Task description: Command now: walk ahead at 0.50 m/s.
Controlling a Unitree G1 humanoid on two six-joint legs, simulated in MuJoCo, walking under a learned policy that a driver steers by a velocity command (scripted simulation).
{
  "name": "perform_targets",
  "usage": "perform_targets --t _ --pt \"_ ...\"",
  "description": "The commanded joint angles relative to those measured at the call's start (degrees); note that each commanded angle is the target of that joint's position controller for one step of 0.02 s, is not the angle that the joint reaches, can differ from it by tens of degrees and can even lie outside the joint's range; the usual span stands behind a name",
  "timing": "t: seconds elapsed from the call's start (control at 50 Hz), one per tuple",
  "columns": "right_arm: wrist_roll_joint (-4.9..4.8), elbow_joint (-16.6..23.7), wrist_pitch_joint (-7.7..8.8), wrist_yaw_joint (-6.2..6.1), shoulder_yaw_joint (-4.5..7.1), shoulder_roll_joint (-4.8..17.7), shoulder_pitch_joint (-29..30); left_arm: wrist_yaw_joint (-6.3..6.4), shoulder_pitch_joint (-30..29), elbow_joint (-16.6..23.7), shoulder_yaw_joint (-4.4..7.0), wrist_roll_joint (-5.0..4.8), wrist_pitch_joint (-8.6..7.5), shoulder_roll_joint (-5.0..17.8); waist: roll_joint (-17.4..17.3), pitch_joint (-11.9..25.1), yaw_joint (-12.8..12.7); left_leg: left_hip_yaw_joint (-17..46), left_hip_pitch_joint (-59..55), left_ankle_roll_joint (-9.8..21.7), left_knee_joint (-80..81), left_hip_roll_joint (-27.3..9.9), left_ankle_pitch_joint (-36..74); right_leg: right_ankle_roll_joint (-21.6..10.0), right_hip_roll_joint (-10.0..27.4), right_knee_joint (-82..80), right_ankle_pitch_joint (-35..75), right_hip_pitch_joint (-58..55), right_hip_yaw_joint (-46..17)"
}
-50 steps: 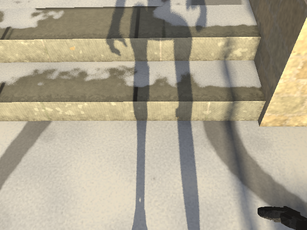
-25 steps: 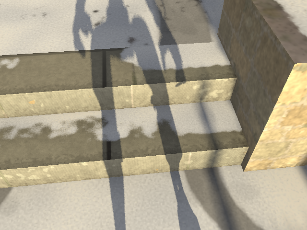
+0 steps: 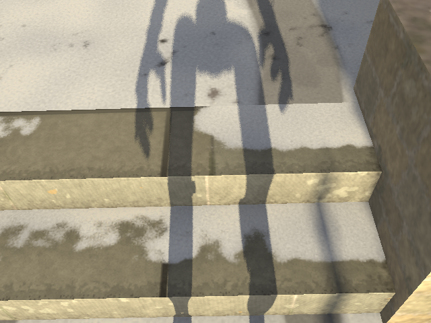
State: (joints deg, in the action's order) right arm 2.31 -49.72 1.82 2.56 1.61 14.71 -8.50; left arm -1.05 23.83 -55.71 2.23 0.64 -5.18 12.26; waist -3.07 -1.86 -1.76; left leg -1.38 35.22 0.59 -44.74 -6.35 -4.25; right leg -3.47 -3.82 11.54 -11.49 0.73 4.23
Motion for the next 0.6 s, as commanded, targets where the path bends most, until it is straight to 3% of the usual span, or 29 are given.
perform_targets --t 0.02,0.1,0.12,0.14,0.16,0.18,0.2,0.22,0.24,0.26,0.28,0.34,0.42,0.44,0.46,0.52,0.56,0.6 --pt "-0.33 4.58 0.9 -0.17 0.14 2.59 6.66 0.45 0.82 1.22 1.67 0.28 -0.96 8.39 7.64 -2.86 -0.28 -1.97 -2.79 0.27 7.95 1.61 3.65 -6.73 14.17 -4.87 15.38 3.23 -6.27" --pt "-0.11 4.78 2.02 -1.07 0.68 3.93 6.32 1.16 -0.85 0.25 2.02 0.38 -1.08 9.61 7.45 -2.36 1.35 -1.97 -7.73 3.01 12.67 3.14 -1.22 -5.3 16.6 0.56 26.64 -1.3 -6.49" --pt "-0.03 3.85 2.38 -1.43 1.06 4.53 3.35 1.24 -1.71 0.11 2.02 0.5 -0.93 9.72 7.36 -0.7 2.78 -2.62 -11.52 4.01 14.11 4.5 -3.31 -4.69 16.37 5.0 33.26 -2.33 -6.06" --pt "0.2 1.49 2.95 -1.86 1.57 5.03 -3.47 1.21 -2.4 -0.13 1.84 0.59 -0.59 9.34 5.97 2.72 5.87 -3.61 -19.1 5.24 18.1 6.22 -2.61 -3.82 14.49 13.8 38.16 -2.28 -4.6" --pt "1.03 -1.61 3.67 -2.49 2.52 7.6 -12.87 1.24 -2.05 0.2 1.17 0.72 -0.47 7.78 3.24 8.6 8.9 -0.66 -31.68 7.01 18.57 3.57 -2.73 -2.81 11.56 25.86 32.39 3.45 -2.78" --pt "2.16 -2.48 3.99 -3.1 4.21 14.55 -20.16 0.97 2.34 2.4 -0.4 -1.17 -0.61 2.55 -9.22 15.5 8.6 21.84 -49.15 12.88 21.54 -12.41 -7.36 -0.1 4.42 46.21 9.46 22.06 1.26" --pt "0.33 -3.46 3.04 -2.67 4.76 15.07 -19.47 1.19 3.61 1.25 0.39 -0.66 -0.41 5.02 -13.58 16.93 7.33 37.98 -49.86 15.75 30.28 -17.19 -6.82 -0.13 -0.97 56.45 -18.16 31.45 -3.02" --pt "-0.64 -1.78 2.74 -2.32 3.87 11.46 -12.15 1.18 0.56 0.97 0.94 0.3 0.16 7.21 -5.71 9.67 4.3 29.49 -42.31 14.26 30.35 -14.43 -10.54 -0.94 3.55 59.45 -14.01 33.72 -6.93" --pt "-1.11 -0.66 2.91 -2.04 2.79 7.08 -7.23 0.78 -2.62 1.01 0.71 0.37 0.1 6.48 -1.03 5.16 3.53 22.69 -34.99 13.33 31.66 -12.06 -8.29 -0.8 5.67 57.99 -9.35 32.77 -6.84" --pt "-1.2 -0.75 3.21 -2.02 2.08 4.91 -5.55 0.72 -4.13 0.97 0.4 0.28 0.33 5.06 -0.23 2.59 2.28 17.21 -30.39 11.5 33.63 -9.49 -3.59 -0.53 7.53 54.53 -6.85 30.69 -6.65" --pt "-1.4 -1.51 3.59 -2.19 1.57 3.69 -5.27 0.66 -4.64 1.04 0.27 1.06 0.92 4.73 -0.85 1.67 1.16 13.33 -27.37 10.27 34.54 -7.69 2.17 0.19 8.3 52.2 -5.74 28.14 -6.42" --pt "-1.61 -3.72 4.9 -2.14 1.48 4.45 -8.04 0.14 -4.76 0.41 -0.01 1.8 2.17 3.51 -0.74 3.55 -0.07 7.2 -26.33 10.59 33.98 -5.89 15.05 1.57 7.63 50.7 -3.51 25.51 -4.54" --pt "-1.8 -5.61 4.73 -2.45 1.4 4.71 -10.9 -0.23 -14.76 3.48 -0.59 1.96 2.45 2.73 -0.45 0.39 2.06 5.54 -26.54 10.72 36.2 -4.61 10.03 3.56 8.85 38.44 1.68 29.02 -2.33" --pt "-1.44 -5.49 4.5 -2.44 1.18 4.32 -10.99 -0.04 -16.07 3.51 -0.94 1.69 2.7 1.85 -0.48 0.2 2.26 5.3 -26.75 10.45 34.43 -4.29 16.08 4.2 7.69 36.61 1.01 28.23 -0.55" --pt "-0.98 -5.72 3.98 -2.55 0.86 3.13 -11.8 0.67 -11.92 2.05 -1.65 1.32 3.01 -0.03 -3.18 3.69 1.39 3.82 -25.5 10.99 31.63 -3.62 22.28 3.88 5.82 39.19 -1.29 22.67 1.82" --pt "-0.96 -6.12 3.45 -2.89 1.03 4.38 -13.32 2.08 -14.87 3.94 -1.71 1.26 2.76 1.19 -2.96 0.98 1.76 7.52 -24.61 13.1 28.94 -4.91 22.94 2.76 4.88 34.48 -3.56 22.33 1.9" --pt "-0.91 -5.52 2.94 -3.09 1.41 5.28 -11.92 2.83 -12.26 3.97 -1.45 1.23 2.18 1.93 -2.52 1.98 0.17 11.08 -27.19 14.46 25.36 -6.69 27.99 0.99 4.28 31.76 -5.88 20.87 0.89" --pt "-1.76 -4.77 2.8 -3.13 1.76 5.59 -9.45 3.56 -5.83 2.68 -0.74 0.66 1.14 2.63 -2.14 3.67 -3.35 10.89 -28.5 13.48 16.23 -4.5 38.06 -0.48 2.7 20.82 -4.48 13.36 0.54"
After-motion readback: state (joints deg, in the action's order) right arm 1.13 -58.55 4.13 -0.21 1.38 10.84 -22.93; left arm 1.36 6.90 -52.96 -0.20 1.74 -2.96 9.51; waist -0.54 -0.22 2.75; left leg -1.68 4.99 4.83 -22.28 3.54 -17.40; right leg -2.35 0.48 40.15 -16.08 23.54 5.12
